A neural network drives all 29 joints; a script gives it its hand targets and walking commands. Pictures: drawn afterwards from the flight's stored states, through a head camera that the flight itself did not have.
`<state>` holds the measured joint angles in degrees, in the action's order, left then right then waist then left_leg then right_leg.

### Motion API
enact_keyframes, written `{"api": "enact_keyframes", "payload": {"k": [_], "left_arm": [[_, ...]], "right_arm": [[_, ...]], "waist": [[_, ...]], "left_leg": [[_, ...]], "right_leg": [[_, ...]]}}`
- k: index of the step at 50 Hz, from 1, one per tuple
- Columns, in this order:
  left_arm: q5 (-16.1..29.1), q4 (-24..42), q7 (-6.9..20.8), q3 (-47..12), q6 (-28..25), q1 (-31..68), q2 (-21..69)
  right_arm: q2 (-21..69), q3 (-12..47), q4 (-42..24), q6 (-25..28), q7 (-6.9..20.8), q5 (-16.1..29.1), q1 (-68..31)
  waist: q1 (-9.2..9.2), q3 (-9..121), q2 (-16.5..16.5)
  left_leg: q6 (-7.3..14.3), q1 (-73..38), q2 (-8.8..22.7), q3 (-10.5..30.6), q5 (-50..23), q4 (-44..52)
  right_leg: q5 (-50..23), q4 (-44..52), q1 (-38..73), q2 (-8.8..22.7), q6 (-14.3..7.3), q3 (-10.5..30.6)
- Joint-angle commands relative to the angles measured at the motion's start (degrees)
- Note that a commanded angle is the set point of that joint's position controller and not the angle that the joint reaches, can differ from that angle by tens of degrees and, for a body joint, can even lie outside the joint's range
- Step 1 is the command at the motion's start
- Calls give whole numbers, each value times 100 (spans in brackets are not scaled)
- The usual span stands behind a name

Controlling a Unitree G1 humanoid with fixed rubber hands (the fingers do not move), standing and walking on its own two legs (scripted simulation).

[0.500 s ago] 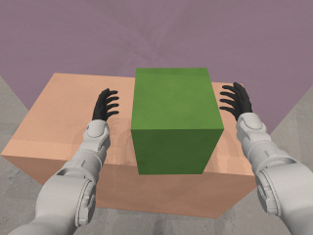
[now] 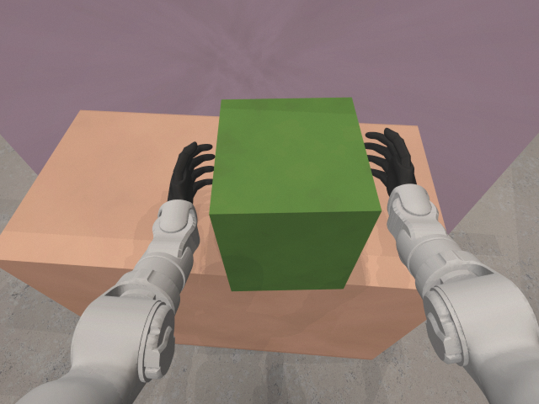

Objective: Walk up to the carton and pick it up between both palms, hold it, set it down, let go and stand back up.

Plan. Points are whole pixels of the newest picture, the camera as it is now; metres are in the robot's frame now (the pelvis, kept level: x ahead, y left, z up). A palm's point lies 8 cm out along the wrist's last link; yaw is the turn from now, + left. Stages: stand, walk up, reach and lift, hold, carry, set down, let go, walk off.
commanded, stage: reach and lift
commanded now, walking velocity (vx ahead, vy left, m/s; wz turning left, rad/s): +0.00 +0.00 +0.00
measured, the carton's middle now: (287, 201) +0.45 +0.01 +0.02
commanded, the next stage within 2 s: none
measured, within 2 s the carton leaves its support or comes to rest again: neither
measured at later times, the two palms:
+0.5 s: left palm (191, 195) +0.42 +0.15 +0.07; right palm (387, 187) +0.44 -0.14 +0.08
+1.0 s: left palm (189, 202) +0.41 +0.15 +0.07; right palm (388, 196) +0.42 -0.14 +0.08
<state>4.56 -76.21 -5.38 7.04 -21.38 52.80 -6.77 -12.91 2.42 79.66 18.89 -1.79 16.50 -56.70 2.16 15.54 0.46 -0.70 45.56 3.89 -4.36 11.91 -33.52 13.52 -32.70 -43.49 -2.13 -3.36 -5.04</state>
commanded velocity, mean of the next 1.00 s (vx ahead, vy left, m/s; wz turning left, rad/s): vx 0.00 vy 0.00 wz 0.00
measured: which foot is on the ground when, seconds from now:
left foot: down 0.00-1.00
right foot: down 0.00-1.00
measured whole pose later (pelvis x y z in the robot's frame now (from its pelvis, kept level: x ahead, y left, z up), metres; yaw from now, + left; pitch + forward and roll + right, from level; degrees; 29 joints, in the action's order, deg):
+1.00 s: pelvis +0.02 +0.01 +0.03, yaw -1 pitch +10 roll +0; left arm -27.8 -45.8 -4.9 30.3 -8.6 37.0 8.5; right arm 4.8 -37.2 57.2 16.6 1.5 -26.7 -42.6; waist 0.3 2.9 2.2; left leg -0.1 19.9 2.3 -6.1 8.8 -19.0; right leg 9.8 -18.1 -18.2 -1.8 -2.3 -3.3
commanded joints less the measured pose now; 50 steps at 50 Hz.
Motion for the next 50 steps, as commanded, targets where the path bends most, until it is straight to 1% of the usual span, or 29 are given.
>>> {"api": "enact_keyframes", "payload": {"k": [1, 4, 8, 12, 17, 21, 22, 23, 25, 26, 28, 30, 31, 32, 35, 38, 41, 44, 45, 50], "left_arm": [[-337, 794, -48, 300, -164, 2108, -359], [-675, 949, -101, 582, -89, 2005, -199], [-1146, 1182, -179, 928, 62, 1852, -7], [-1418, 1484, -227, 1014, 187, 1781, 256], [-1648, 1760, -314, 1104, 289, 1685, 503], [-1867, 1898, -317, 1218, 381, 1600, 807], [-1950, 1958, -295, 1255, 400, 1574, 916], [-2075, 1987, -253, 1302, 423, 1537, 1107], [-2470, 2048, -114, 1542, 468, 1437, 1603], [-2726, 2076, 6, 1650, 489, 1400, 2022], [-3163, 2060, 268, 1671, 551, 1252, 2930], [-3411, 2097, 379, 1681, 668, 962, 3277], [-3456, 2163, 379, 1681, 739, 876, 3314], [-3492, 2255, 359, 1686, 814, 792, 3249], [-3458, 2572, 307, 1695, 1044, 697, 3110], [-3374, 2868, 236, 1574, 1183, 648, 3014], [-3349, 3054, 174, 1466, 1213, 582, 3059], [-3320, 3110, 198, 1336, 1200, 600, 3314], [-3308, 3107, 217, 1295, 1204, 594, 3413], [-3307, 3107, 302, 1182, 1205, 609, 3643]], "right_arm": [[-371, -375, -722, 196, -145, -383, -2091], [-192, -736, -818, 214, -261, -786, -1991], [39, -1169, -960, 175, -349, -1257, -1847], [286, -1492, -1170, 81, -294, -1648, -1698], [563, -1643, -1409, -57, -205, -1891, -1538], [853, -1858, -1496, -116, -109, -2202, -1447], [973, -1944, -1557, -116, -75, -2343, -1416], [1175, -2029, -1543, -111, -23, -2493, -1365], [1747, -2297, -1642, -83, 134, -3020, -1281], [2237, -2468, -1678, -65, 264, -3392, -1233], [3267, -2689, -1827, -2, 574, -4191, -1135], [3673, -2887, -2012, 31, 771, -4701, -959], [3720, -2968, -2039, 30, 815, -4828, -856], [3678, -3008, -2061, 23, 830, -4869, -770], [3551, -3064, -2092, -63, 819, -4822, -640], [3366, -3038, -2131, -106, 783, -4680, -545], [3358, -2948, -2104, -90, 778, -4570, -488], [3567, -2845, -2086, -46, 801, -4550, -522], [3641, -2819, -2068, -33, 818, -4570, -525], [3894, -2691, -2134, 35, 875, -4602, -546]], "waist": [[-60, 3234, 179], [-93, 3100, 168], [-87, 2876, 120], [-76, 2707, 30], [-2, 2642, -33], [-5, 2437, -20], [-15, 2399, -29], [-21, 2318, -44], [-23, 2111, -21], [-43, 1954, 7], [-76, 1705, 73], [-94, 1538, 112], [-111, 1466, 94], [-104, 1363, 94], [-112, 1099, 106], [-121, 1151, 53], [-89, 1266, -30], [-101, 1274, -55], [-143, 1255, -32], [-135, 1260, 35]], "left_leg": [[-64, -1753, -289, 174, -1810, -16], [-97, -1892, -298, 134, -1878, 117], [-114, -2142, -292, 87, -1983, 346], [-126, -2521, -256, 40, -2066, 513], [-87, -2687, -229, -1, -2101, 654], [-61, -2874, -210, -26, -2121, 730], [-59, -2940, -208, -40, -2155, 754], [-48, -3031, -208, -42, -2183, 782], [-10, -3112, -213, -79, -2141, 917], [17, -3141, -218, -89, -2071, 1024], [71, -3260, -220, -111, -1987, 1214], [101, -3363, -206, -162, -1940, 1336], [93, -3353, -192, -174, -1935, 1384], [95, -3397, -187, -189, -1968, 1420], [88, -3469, -154, -210, -1939, 1468], [31, -3673, -127, -214, -2246, 1364], [-8, -3848, -114, -197, -2487, 1268], [-21, -3831, -108, -186, -2562, 1227], [-23, -3852, -112, -166, -2534, 1231], [24, -3727, -125, -139, -2418, 1281]], "right_leg": [[-2678, 200, 2205, 149, 558, 545], [-2865, 303, 2441, 127, 542, 545], [-2928, 507, 2683, 104, 527, 548], [-2764, 725, 2695, 69, 441, 478], [-2594, 852, 2824, 64, 383, 483], [-2409, 964, 2783, 42, 345, 436], [-2432, 995, 2833, 47, 353, 424], [-2450, 1037, 2872, 62, 342, 423], [-2487, 1118, 3066, 81, 347, 378], [-2500, 1170, 3217, 105, 355, 343], [-2675, 1217, 3491, 153, 386, 281], [-2841, 1219, 3749, 180, 408, 223], [-2886, 1210, 3834, 187, 413, 202], [-2936, 1212, 3883, 202, 430, 192], [-2745, 1277, 3817, 179, 454, 177], [-2812, 1266, 3709, 147, 451, 139], [-2878, 1278, 3567, 151, 418, 143], [-2985, 1249, 3628, 169, 397, 147], [-3016, 1245, 3623, 178, 407, 145], [-3174, 1197, 3734, 239, 429, 152]]}}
